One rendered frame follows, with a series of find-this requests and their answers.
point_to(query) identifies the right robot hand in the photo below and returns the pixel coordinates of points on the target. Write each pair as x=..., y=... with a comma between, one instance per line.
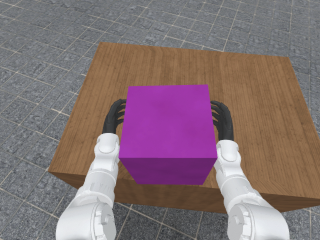
x=224, y=124

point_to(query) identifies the robot left upper arm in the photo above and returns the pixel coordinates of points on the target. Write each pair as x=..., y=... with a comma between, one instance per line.
x=92, y=221

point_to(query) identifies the pedestal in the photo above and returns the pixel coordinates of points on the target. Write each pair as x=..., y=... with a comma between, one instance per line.
x=272, y=126

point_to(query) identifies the robot left forearm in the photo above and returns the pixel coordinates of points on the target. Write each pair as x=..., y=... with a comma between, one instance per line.
x=102, y=175

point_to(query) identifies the robot right upper arm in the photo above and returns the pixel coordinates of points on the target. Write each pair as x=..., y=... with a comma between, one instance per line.
x=254, y=222

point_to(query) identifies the robot right forearm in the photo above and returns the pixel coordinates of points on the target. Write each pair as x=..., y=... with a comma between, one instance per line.
x=231, y=180

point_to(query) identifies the left robot hand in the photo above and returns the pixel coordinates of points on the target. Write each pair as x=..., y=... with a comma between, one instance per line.
x=111, y=121

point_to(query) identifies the carton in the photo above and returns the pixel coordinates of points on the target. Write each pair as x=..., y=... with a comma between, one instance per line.
x=168, y=134

